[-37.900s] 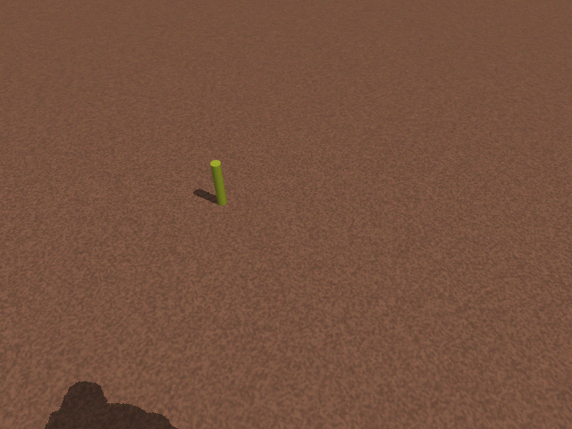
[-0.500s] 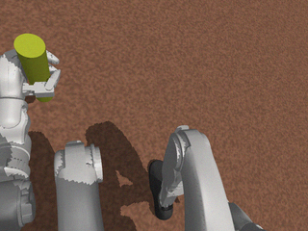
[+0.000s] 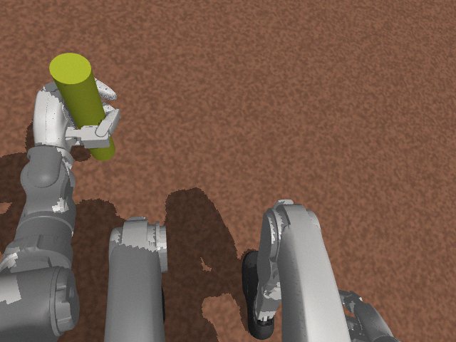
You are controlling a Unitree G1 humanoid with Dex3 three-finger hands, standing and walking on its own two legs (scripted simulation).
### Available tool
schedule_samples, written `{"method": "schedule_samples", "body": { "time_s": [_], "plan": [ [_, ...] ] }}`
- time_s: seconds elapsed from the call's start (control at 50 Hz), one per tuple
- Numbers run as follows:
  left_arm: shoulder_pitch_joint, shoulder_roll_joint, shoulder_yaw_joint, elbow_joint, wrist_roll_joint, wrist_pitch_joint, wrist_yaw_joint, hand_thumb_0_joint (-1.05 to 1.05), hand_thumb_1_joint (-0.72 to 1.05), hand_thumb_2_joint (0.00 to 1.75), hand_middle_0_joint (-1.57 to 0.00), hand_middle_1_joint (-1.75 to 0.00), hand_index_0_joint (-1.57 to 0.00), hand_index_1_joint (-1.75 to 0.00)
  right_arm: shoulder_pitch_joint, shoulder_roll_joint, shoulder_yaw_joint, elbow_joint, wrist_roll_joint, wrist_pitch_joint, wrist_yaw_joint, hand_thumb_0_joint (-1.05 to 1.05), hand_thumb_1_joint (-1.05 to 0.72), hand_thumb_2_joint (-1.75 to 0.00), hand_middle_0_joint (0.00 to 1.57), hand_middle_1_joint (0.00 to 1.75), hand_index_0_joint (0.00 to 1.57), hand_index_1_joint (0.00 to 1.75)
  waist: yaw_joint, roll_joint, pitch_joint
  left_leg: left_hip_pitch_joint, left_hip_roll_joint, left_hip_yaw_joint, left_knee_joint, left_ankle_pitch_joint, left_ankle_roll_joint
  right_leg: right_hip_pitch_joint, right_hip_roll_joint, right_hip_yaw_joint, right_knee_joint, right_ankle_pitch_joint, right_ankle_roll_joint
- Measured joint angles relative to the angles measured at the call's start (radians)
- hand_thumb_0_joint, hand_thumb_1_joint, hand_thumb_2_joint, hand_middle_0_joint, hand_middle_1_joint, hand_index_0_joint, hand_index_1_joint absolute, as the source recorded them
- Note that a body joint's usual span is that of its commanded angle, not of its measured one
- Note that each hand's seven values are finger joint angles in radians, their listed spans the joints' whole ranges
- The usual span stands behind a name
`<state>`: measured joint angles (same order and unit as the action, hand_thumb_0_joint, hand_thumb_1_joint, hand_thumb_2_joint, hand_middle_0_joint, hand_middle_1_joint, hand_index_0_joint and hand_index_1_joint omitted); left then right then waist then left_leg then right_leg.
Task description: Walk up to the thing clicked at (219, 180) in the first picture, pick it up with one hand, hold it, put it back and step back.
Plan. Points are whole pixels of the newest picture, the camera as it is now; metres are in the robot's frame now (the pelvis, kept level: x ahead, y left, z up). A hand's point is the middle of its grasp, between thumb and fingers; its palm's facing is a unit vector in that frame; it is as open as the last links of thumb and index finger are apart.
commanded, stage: settle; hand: left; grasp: from the side
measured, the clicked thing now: (90, 119) +0.48 +0.19 -0.05
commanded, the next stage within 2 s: lift in 0.44 s
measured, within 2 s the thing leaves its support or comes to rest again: neither
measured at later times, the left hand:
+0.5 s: hand (91, 107) +0.48 +0.18 -0.01, palm faces -0.01 -1.00 -0.06, open 5.8 cm
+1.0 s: hand (82, 103) +0.45 +0.18 +0.05, palm faces -0.06 -1.00 -0.04, open 5.8 cm
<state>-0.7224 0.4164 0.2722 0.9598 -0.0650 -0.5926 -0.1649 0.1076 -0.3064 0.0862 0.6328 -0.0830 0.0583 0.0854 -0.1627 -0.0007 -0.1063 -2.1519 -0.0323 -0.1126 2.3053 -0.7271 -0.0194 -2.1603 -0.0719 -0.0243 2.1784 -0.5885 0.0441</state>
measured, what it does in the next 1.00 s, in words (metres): rises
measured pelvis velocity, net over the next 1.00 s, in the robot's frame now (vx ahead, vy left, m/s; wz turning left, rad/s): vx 0.00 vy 0.00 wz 0.04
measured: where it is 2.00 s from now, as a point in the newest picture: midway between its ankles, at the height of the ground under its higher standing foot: (206, 325)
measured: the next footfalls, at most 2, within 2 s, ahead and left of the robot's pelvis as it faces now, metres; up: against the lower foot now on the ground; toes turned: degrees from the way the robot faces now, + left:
none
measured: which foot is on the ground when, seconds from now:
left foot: down 0.00-1.00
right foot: down 0.00-1.00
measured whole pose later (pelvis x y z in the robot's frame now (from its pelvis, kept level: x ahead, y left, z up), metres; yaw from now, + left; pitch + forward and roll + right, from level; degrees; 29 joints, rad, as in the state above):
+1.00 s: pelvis +0.00 +0.00 +0.06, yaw +2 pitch +33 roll -3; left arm -0.62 0.35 0.27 0.85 -0.12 -0.53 -0.24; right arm 0.16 -0.29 0.03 0.62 -0.03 0.01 0.04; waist -0.13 0.02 -0.19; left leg -1.98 -0.02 -0.07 2.11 -0.71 -0.01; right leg -2.01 -0.07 0.00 2.02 -0.59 0.04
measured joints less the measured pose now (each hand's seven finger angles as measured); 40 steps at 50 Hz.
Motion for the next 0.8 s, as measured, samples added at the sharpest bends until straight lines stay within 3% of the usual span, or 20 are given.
{"method": "schedule_samples", "body": {
  "time_s": [0.54, 0.8],
  "plan": [
    [-0.037, -0.021, 0.029, 0.054, 0.015, -0.009, -0.01, 0.06, 0.11, 1.12, -1.01, -1.07, -1.0, -1.06, 0.036, 0.02, -0.029, 0.021, 0.006, -0.025, -0.011, 0.01, -0.9, -0.89, 0.2, 0.3, 0.2, 0.3, 0.004, 0.006, -0.023, 0.047, -0.001, 0.033, -0.073, 0.017, 0.006, 0.038, -0.005, 0.026, -0.051, 0.003, -0.003],
    [0.007, -0.036, 0.017, 0.002, -0.015, 0.016, -0.062, 0.06, 0.12, 1.12, -1.0, -1.07, -0.99, -1.07, 0.051, 0.02, -0.04, 0.022, 0.025, -0.032, -0.024, 0.01, -0.93, -0.9, 0.2, 0.3, 0.2, 0.29, 0.008, 0.012, -0.048, 0.083, 0.002, 0.039, -0.11, 0.015, 0.004, 0.067, -0.005, 0.028, -0.079, -0.001, -0.004]
  ]
}}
